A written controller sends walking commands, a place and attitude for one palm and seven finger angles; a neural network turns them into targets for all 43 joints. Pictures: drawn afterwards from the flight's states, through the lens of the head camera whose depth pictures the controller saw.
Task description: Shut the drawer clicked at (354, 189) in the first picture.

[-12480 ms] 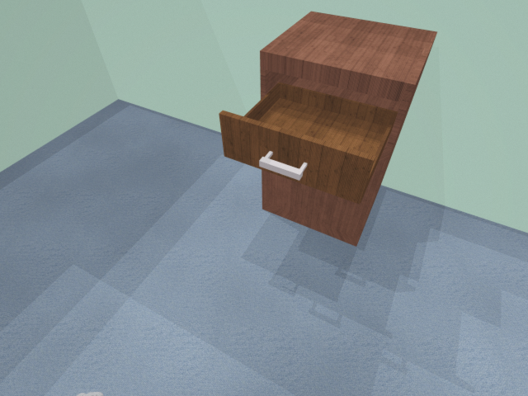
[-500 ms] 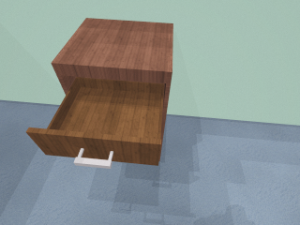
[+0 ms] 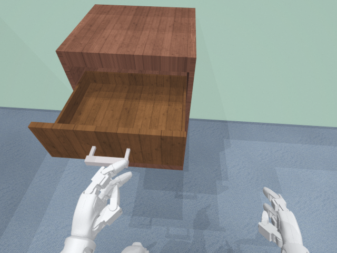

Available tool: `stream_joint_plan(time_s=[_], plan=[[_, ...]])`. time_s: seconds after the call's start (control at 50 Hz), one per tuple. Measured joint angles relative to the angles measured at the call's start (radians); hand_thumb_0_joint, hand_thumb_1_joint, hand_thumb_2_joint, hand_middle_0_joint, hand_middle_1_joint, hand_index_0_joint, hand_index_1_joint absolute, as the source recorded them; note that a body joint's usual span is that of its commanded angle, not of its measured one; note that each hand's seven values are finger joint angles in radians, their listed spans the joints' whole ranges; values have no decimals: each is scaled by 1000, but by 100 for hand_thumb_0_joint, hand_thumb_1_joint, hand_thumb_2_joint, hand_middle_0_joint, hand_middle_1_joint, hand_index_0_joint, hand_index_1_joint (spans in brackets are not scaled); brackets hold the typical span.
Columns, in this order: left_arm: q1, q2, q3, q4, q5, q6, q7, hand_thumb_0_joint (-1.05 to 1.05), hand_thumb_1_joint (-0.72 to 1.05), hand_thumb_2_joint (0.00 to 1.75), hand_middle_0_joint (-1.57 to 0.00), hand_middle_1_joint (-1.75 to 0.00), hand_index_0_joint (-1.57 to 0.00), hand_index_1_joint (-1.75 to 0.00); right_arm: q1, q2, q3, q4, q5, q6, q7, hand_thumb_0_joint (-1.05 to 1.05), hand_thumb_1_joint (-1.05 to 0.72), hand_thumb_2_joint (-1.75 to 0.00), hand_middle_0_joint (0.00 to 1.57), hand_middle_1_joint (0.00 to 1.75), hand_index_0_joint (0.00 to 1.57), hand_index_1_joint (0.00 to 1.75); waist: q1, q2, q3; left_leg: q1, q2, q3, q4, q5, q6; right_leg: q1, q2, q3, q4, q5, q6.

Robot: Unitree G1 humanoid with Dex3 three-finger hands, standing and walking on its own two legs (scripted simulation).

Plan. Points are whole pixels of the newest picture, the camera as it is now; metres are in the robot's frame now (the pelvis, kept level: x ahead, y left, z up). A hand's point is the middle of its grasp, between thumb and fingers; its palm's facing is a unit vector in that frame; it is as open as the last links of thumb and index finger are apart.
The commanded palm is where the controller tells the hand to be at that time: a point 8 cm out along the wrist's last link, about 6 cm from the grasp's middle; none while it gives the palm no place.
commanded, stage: raise the hand and make a fist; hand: left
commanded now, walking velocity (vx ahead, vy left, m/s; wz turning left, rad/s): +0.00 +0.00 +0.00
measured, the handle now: (108, 156) +0.39 +0.20 -0.05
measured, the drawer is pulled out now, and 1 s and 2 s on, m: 0.30 0.30 0.30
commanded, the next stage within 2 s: bring the fist close to the handle in 1.56 s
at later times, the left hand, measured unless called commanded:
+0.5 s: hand (107, 218) +0.20 +0.14 +0.02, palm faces -0.06 -1.00 +0.00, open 3.8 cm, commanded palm +0.17 +0.20 +0.02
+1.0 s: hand (102, 213) +0.20 +0.15 +0.05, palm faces -0.04 -1.00 -0.02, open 3.2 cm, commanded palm +0.18 +0.21 +0.05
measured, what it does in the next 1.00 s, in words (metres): stands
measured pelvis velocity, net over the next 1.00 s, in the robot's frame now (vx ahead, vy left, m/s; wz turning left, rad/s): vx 0.00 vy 0.02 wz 0.01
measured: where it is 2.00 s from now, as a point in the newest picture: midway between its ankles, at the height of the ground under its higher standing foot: outside the picture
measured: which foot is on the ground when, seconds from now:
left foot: down 0.00-1.00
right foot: down 0.00-1.00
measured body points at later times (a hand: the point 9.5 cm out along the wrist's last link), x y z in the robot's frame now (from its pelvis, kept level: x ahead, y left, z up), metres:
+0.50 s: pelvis -0.02 +0.01 -0.03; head +0.03 +0.01 +0.42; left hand +0.20 +0.20 +0.02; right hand +0.13 -0.21 -0.12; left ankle +0.06 +0.13 -0.68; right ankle -0.02 -0.09 -0.68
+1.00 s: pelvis +0.00 +0.02 -0.02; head +0.04 +0.02 +0.43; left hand +0.20 +0.20 +0.05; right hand +0.21 -0.19 -0.08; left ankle +0.06 +0.13 -0.68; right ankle -0.02 -0.09 -0.68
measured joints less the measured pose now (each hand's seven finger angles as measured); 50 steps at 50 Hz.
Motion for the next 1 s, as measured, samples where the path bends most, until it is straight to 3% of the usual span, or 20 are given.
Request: stream_joint_plan(time_s=[0.04,0.12,0.18,0.24,0.3,0.36,0.46,0.56,0.66,1.0], plan=[[24,-2,-9,-25,12,-8,-22,2,93,89,-41,-53,-41,-53,-25,6,-4,-64,5,36,3,1,-91,-90,19,30,20,30,12,-17,-3,-59,5,-1,77,-27,-2,-58,1,0,78,-29,-3],[89,27,-11,-83,25,66,33,2,91,89,-50,-61,-49,-61,-43,19,10,-160,13,96,-9,1,-91,-90,19,30,20,30,37,-13,7,-135,9,-25,182,-60,-4,-117,4,-22,171,-67,-9],[121,67,10,-141,23,76,74,2,90,89,-56,-68,-55,-68,-32,40,39,-184,9,108,-23,1,-91,-90,19,30,20,30,51,5,9,-179,14,-52,228,-70,-7,-143,12,-48,198,-75,-14],[101,97,24,-186,5,53,68,2,90,90,-62,-74,-61,-74,-12,58,76,-165,6,97,-31,1,-90,-90,19,30,20,30,55,31,15,-213,17,-78,257,-70,-7,-160,18,-73,207,-72,-16],[44,106,16,-205,-14,69,34,2,90,90,-67,-80,-67,-81,16,71,110,-129,10,88,-35,1,-90,-90,20,30,20,30,48,53,21,-234,18,-91,264,-64,-5,-172,22,-84,203,-62,-14],[-3,102,2,-196,-14,136,15,2,90,90,-73,-87,-73,-87,53,82,127,-98,15,96,-38,1,-90,-90,20,30,20,30,31,63,25,-230,19,-84,249,-55,-1,-172,22,-77,186,-49,-8],[13,86,-2,-203,-4,224,72,2,90,90,-83,-98,-83,-98,119,81,114,-77,17,117,-41,1,-90,-90,20,30,20,30,-5,63,28,-185,21,-51,193,-41,11,-143,21,-45,138,-26,5],[69,82,8,-234,10,175,139,2,90,90,-93,-109,-93,-109,150,50,82,-73,11,111,-39,1,-90,-90,20,30,20,30,-24,56,27,-162,19,-32,165,-39,20,-127,17,-27,112,-19,14],[106,81,-8,-261,17,133,147,2,90,90,-103,-119,-103,-120,135,19,56,-84,11,106,-31,1,-90,-90,20,30,20,30,-25,51,27,-165,14,-28,172,-50,27,-128,12,-23,115,-27,21],[126,78,-47,-328,44,193,141,2,90,90,-135,-153,-134,-153,58,60,101,-190,13,158,-17,1,-90,-90,20,30,20,30,12,52,20,-110,4,-38,151,-69,29,-59,7,-33,76,-40,26]])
